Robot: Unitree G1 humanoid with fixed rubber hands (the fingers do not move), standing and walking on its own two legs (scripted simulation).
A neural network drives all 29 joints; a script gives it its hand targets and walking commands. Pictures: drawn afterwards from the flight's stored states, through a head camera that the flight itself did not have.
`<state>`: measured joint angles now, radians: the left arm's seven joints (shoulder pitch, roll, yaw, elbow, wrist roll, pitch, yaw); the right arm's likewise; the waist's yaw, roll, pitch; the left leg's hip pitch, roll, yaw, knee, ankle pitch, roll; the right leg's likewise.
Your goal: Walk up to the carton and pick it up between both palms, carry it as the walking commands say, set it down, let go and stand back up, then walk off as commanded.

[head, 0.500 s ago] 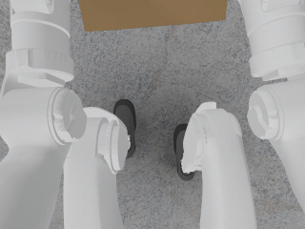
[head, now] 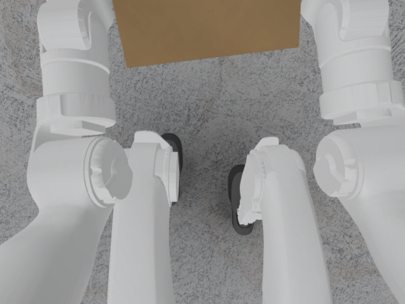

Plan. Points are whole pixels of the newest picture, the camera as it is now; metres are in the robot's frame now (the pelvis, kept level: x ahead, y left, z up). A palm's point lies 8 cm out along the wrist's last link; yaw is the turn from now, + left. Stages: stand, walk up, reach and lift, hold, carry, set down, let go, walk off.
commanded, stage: reach and lift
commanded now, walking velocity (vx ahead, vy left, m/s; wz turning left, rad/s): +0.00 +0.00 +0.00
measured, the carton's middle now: out of the picture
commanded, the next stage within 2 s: none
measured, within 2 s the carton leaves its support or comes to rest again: neither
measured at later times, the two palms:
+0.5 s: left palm out of the picture +0.52 +0.19 -0.03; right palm out of the picture +0.54 -0.10 -0.04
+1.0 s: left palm out of the picture +0.50 +0.20 +0.04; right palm out of the picture +0.52 -0.09 +0.04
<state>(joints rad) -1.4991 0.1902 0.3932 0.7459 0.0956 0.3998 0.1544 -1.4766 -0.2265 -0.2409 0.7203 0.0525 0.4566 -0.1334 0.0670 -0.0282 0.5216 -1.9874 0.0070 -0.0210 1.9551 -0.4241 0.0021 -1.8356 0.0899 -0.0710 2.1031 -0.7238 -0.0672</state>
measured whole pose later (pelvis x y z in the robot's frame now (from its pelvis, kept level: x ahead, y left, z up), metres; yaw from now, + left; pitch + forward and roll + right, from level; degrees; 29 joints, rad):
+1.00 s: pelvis -0.02 +0.01 +0.11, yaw +1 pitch +17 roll -3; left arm -1.27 0.07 0.39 0.55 0.11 0.51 0.18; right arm -1.26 -0.14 -0.34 0.62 -0.02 0.49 -0.06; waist 0.07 -0.01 0.52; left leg -1.55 -0.02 -0.07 1.61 -0.36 -0.01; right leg -1.40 0.09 -0.07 1.70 -0.61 -0.04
